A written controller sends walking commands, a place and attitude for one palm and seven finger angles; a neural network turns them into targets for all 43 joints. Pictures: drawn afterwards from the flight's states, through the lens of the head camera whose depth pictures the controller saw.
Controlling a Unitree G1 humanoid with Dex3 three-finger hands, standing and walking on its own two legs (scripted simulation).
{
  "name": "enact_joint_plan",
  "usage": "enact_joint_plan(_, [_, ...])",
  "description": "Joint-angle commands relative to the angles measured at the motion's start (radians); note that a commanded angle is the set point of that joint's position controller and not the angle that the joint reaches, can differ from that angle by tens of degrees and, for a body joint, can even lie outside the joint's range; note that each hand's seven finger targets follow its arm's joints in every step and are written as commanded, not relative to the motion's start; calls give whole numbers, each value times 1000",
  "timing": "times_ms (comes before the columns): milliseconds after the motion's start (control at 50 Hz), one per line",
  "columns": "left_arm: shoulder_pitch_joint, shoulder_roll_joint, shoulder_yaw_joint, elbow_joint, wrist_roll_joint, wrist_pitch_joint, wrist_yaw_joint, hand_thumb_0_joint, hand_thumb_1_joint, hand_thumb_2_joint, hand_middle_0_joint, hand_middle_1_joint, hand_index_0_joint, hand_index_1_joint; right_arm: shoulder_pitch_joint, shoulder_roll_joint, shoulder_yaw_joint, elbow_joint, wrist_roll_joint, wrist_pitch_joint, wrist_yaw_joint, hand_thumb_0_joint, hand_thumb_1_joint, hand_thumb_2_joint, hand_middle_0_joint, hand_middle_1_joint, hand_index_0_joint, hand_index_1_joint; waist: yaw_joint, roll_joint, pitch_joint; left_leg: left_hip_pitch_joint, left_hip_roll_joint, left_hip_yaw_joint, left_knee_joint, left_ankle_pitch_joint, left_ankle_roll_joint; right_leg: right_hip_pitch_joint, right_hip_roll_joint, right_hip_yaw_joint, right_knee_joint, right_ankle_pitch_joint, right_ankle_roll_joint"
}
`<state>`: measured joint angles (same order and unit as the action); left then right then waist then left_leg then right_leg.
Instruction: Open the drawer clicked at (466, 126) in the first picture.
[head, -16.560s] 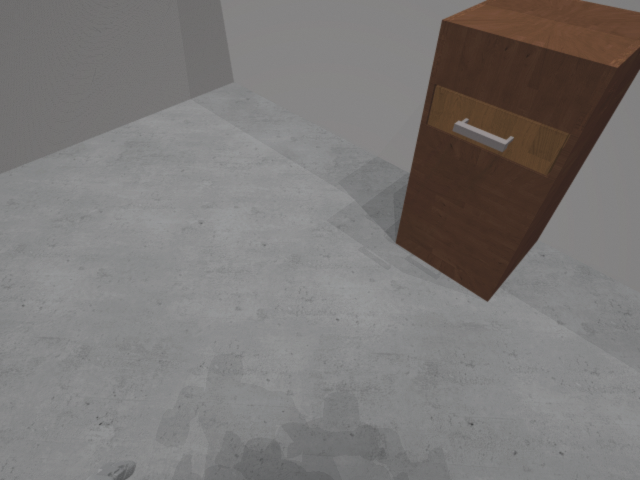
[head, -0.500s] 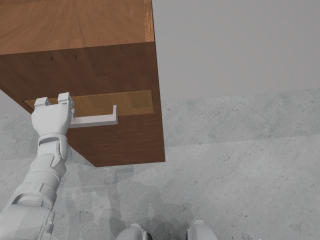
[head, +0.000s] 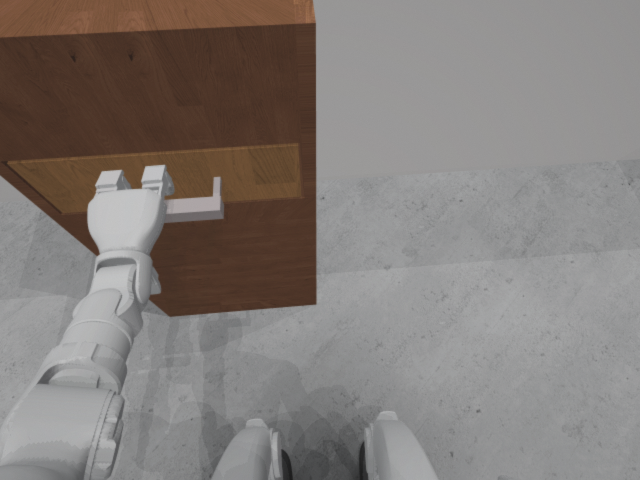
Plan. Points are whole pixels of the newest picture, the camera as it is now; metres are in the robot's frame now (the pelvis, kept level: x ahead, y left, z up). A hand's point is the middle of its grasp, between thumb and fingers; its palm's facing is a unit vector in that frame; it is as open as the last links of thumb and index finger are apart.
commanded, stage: lower the fingers behind the handle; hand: left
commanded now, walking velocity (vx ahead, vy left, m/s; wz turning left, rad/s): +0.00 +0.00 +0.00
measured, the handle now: (169, 199) +0.50 +0.22 -0.03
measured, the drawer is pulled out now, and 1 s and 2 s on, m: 0.00 0.00 0.00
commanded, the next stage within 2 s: lift the fingers back up to retry in 1.00 s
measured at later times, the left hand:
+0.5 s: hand (136, 229) +0.45 +0.25 -0.03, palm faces +0.03 -0.01 -1.00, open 13.8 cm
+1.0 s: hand (136, 225) +0.45 +0.25 -0.02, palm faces -0.04 +0.00 -1.00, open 13.8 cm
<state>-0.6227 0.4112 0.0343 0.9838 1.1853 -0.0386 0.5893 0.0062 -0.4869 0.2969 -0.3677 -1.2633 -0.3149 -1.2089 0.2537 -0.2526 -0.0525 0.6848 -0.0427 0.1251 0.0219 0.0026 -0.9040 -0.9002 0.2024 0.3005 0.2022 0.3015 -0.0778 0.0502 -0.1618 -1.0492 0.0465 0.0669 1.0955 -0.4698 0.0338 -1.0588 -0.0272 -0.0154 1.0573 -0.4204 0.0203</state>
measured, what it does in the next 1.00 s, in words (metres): stands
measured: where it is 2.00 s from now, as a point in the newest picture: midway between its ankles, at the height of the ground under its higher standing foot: outside the picture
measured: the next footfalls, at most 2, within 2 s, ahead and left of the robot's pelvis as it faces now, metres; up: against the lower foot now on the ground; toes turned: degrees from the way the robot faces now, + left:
none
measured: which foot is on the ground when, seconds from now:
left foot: down 0.00-1.00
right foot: down 0.00-1.00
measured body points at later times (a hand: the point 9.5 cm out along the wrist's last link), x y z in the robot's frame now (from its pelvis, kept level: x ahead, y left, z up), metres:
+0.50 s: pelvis +0.00 -0.01 -0.02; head +0.13 -0.01 +0.41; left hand +0.44 +0.25 +0.03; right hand +0.05 -0.30 -0.14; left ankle +0.02 +0.10 -0.65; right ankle +0.04 -0.14 -0.65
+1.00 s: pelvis -0.01 -0.02 -0.03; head +0.12 -0.02 +0.40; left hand +0.45 +0.25 +0.03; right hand +0.03 -0.29 -0.16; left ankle +0.02 +0.10 -0.65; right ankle +0.04 -0.14 -0.65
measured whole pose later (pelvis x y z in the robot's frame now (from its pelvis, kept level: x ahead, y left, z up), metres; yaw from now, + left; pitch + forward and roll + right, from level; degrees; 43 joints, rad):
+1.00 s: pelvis -0.01 -0.02 -0.03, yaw +1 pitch +27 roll -1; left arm -0.73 0.56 0.02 1.01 1.10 -0.16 0.40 0.01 -0.49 0.30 -0.28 -1.37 -0.32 -1.21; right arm 0.31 -0.26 -0.02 0.68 -0.01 0.06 -0.04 0.00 -0.90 -0.90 0.21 0.30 0.21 0.30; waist -0.09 0.05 -0.20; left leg -1.20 0.06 0.03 1.22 -0.49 0.01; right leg -1.20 -0.02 -0.05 1.18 -0.45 -0.01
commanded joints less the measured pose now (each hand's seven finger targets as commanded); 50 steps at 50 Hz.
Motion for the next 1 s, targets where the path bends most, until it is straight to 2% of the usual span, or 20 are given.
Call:
enact_joint_plan(0, [-545,405,74,-204,-57,104,-10,0,-500,300,-300,-1200,-300,-1200,129,-182,-53,-70,19,-27,-42,0,-900,-900,200,300,200,300,-42,-38,-544,366,-51,-51,-195,246,12,356,65,-12,-196,189,-36])
enact_joint_plan(40, [-539,415,70,-192,-94,58,-74,0,-500,300,-300,-1200,-300,-1200,149,-181,-49,-47,22,-34,-63,0,-900,-900,200,300,200,300,-55,-26,-578,393,-53,-57,-192,239,20,360,64,-5,-206,188,-34])
enact_joint_plan(80, [-433,408,66,-75,-111,44,-131,0,-500,300,-300,-1200,-300,-1200,147,-177,-29,-38,24,-35,-75,0,-900,-900,200,300,200,300,-48,-77,-455,302,-54,-53,-193,181,25,340,62,-5,-209,141,-34])
enact_joint_plan(100, [-392,374,42,-41,-111,30,-154,0,-500,300,-300,-1200,-300,-1200,147,-173,-23,-40,23,-41,-76,0,-900,-900,200,300,200,300,-39,-61,-395,277,-55,-49,-196,162,24,319,62,-8,-209,123,-38])
enact_joint_plan(140, [-329,339,21,-14,-94,-19,-194,0,-500,300,-300,-1200,-300,-1200,149,-168,-21,-45,23,-49,-75,0,-900,-900,200,300,200,300,-22,-15,-361,271,-52,-42,-190,174,19,275,65,-10,-199,128,-49])
enact_joint_plan(160, [-287,323,14,1,-92,-41,-207,0,-500,300,-300,-1200,-300,-1200,149,-166,-21,-49,22,-50,-75,0,-900,-900,200,300,200,300,-18,-34,-325,250,-50,-40,-179,171,18,259,67,-12,-194,126,-53])
enact_joint_plan(200, [-307,303,2,-10,-86,-95,-209,0,-500,300,-300,-1200,-300,-1200,155,-161,-25,-51,21,-59,-76,0,-900,-900,200,300,200,300,-37,-60,-277,203,-47,-42,-157,145,19,214,65,-10,-189,101,-53])
enact_joint_plan(220, [-285,287,6,-5,-85,-117,-207,0,-500,300,-300,-1200,-300,-1200,154,-158,-28,-54,19,-62,-73,0,-900,-900,200,300,200,300,-28,-51,-267,190,-49,-44,-151,153,18,202,66,-10,-179,104,-59])
enact_joint_plan(240, [-306,278,-4,-31,-77,-142,-202,0,-500,300,-300,-1200,-300,-1200,156,-157,-32,-56,20,-68,-71,0,-900,-900,200,300,200,300,-39,-48,-279,188,-47,-44,-135,147,18,175,65,-9,-168,95,-57])
enact_joint_plan(280, [-319,333,47,-99,-66,-189,-181,0,-500,300,-300,-1200,-300,-1200,156,-159,-41,-58,13,-73,-68,0,-900,-900,200,300,200,300,-20,-9,-343,181,-47,-44,-103,171,19,171,65,-1,-138,113,-62])
enact_joint_plan(300, [-278,353,74,-74,-63,-190,-163,0,-500,300,-300,-1200,-300,-1200,161,-162,-43,-51,10,-71,-65,0,-900,-900,200,300,200,300,-8,-20,-361,167,-50,-45,-91,190,19,183,66,-3,-120,131,-64])
enact_joint_plan(360, [-274,277,30,-46,-53,-177,-124,0,-500,300,-300,-1200,-300,-1200,167,-161,-54,-40,9,-77,-51,0,-900,-900,200,300,200,300,-32,-30,-330,153,-45,-52,-67,194,15,113,66,-12,-106,126,-62])
enact_joint_plan(400, [-289,303,51,-56,-47,-158,-92,0,-500,300,-300,-1200,-300,-1200,171,-168,-59,-36,7,-75,-42,0,-900,-900,200,300,200,300,-24,-6,-382,162,-47,-53,-58,208,13,113,66,-13,-89,130,-63])
enact_joint_plan(480, [-355,297,25,-34,-41,-79,-62,0,-500,300,-300,-1200,-300,-1200,175,-175,-57,-33,10,-68,-35,0,-900,-900,200,300,200,300,-48,-11,-418,158,-51,-52,-50,207,14,115,65,-17,-84,135,-54])
enact_joint_plan(620, [-366,338,20,45,-81,19,-126,0,-500,300,-300,-1200,-300,-1200,153,-179,-29,-54,22,-61,-46,0,-900,-900,200,300,200,300,-52,-53,-384,114,-55,-41,-68,111,21,166,61,-10,-114,73,-45])
enact_joint_plan(660, [-365,353,12,72,-85,23,-159,0,-500,300,-300,-1200,-300,-1200,151,-178,-20,-62,30,-62,-55,0,-900,-900,200,300,200,300,-60,-88,-347,79,-58,-38,-66,68,24,170,61,-5,-123,37,-40])
enact_joint_plan(720, [-371,336,-4,43,-90,-12,-201,0,-500,300,-300,-1200,-300,-1200,147,-172,-15,-78,30,-73,-66,0,-900,-900,200,300,200,300,-58,-63,-350,86,-56,-41,-68,59,25,156,58,-5,-119,30,-44])
enact_joint_plan(780, [-356,324,-14,45,-85,-53,-223,0,-500,300,-300,-1200,-300,-1200,148,-168,-11,-85,33,-84,-73,0,-900,-900,200,300,200,300,-65,-99,-311,44,-54,-41,-49,27,26,122,55,-1,-113,-5,-40])
enact_joint_plan(860, [-298,332,9,25,-91,-102,-231,0,-500,300,-300,-1200,-300,-1200,153,-163,-16,-87,31,-92,-73,0,-900,-900,200,300,200,300,-41,-80,-325,30,-54,-36,-29,43,26,124,55,6,-98,8,-47])
enact_joint_plan(980, [-285,327,25,-15,-82,-120,-192,0,-500,300,-300,-1200,-300,-1200,168,-166,-29,-75,27,-90,-64,0,-900,-900,200,300,200,300,-37,-67,-359,48,-52,-44,-23,82,22,96,58,-3,-76,34,-50])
